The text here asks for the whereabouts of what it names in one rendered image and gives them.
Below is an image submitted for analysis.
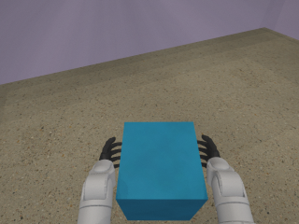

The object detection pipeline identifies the carton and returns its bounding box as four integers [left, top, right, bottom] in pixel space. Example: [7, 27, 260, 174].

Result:
[116, 121, 208, 221]

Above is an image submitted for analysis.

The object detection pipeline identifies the right robot hand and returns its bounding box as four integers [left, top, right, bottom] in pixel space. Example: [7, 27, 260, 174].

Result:
[197, 134, 221, 168]

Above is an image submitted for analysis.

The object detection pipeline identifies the left robot hand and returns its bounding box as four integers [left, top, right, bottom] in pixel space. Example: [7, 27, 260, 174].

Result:
[99, 136, 122, 169]

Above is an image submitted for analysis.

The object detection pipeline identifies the robot left forearm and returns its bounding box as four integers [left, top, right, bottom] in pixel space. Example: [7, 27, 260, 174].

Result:
[77, 160, 116, 224]

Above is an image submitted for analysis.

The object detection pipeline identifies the robot right forearm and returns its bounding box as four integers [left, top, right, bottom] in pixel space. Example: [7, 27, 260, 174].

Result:
[206, 157, 256, 224]

